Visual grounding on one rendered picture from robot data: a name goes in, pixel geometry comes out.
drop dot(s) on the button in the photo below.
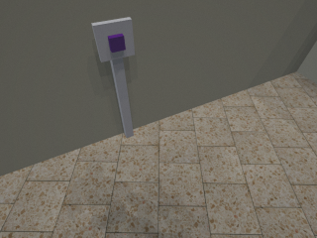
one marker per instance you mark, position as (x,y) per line
(116,43)

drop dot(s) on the panel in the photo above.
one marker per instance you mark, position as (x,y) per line
(101,31)

